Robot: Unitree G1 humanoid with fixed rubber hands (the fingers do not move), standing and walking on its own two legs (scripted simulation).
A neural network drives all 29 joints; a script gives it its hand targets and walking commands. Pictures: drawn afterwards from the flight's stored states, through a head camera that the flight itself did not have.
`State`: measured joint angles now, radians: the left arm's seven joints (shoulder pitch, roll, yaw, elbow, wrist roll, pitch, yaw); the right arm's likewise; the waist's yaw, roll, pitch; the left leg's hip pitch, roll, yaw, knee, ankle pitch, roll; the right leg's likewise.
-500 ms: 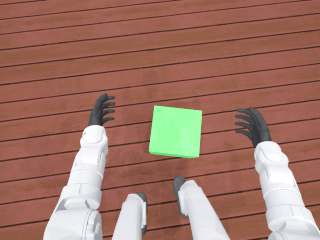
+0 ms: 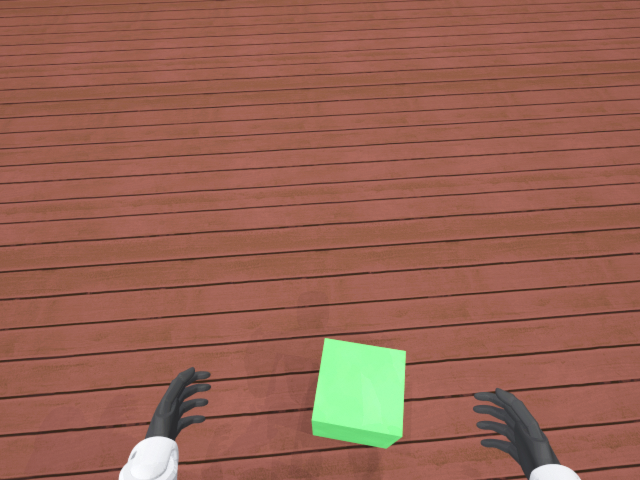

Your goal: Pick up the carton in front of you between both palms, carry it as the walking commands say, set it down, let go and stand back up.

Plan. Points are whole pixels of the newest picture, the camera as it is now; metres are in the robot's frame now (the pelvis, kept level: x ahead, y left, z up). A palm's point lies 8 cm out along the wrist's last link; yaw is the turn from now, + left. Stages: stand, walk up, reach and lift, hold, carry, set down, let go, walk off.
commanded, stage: let go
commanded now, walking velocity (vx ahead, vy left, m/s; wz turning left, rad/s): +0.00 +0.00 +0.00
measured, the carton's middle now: (356, 395) +0.36 -0.09 -0.65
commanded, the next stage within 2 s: stand in 0.56 s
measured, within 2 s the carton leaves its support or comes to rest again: neither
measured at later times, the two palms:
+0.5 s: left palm (127, 479) +0.16 +0.25 -0.07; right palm (530, 452) +0.16 -0.23 -0.06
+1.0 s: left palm out of the picture +0.12 +0.29 -0.08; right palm (571, 468) +0.14 -0.29 -0.10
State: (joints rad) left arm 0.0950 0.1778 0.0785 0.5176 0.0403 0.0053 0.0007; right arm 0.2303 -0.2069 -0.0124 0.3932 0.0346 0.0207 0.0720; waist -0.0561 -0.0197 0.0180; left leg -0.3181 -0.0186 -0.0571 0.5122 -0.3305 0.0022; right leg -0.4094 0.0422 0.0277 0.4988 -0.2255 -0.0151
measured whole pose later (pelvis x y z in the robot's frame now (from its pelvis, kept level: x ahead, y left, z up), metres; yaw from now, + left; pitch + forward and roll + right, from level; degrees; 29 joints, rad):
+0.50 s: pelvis +0.00 +0.02 +0.00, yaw +0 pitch -4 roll -1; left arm 0.22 0.21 0.02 0.47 -0.01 0.10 -0.02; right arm 0.21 -0.24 -0.04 0.38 -0.03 0.22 0.03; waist 0.00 0.02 0.08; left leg -0.07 -0.03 -0.04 0.49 -0.35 0.02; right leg -0.16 0.03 0.04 0.48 -0.24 0.00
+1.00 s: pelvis +0.01 -0.01 +0.00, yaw +2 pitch +0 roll +0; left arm 0.17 0.33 0.04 0.81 0.04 0.00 0.02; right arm 0.20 -0.36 -0.03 0.74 -0.04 0.01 -0.03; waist 0.01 0.05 0.01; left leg -0.13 -0.02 -0.09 0.48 -0.35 0.00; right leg -0.22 0.04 0.00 0.50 -0.27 -0.03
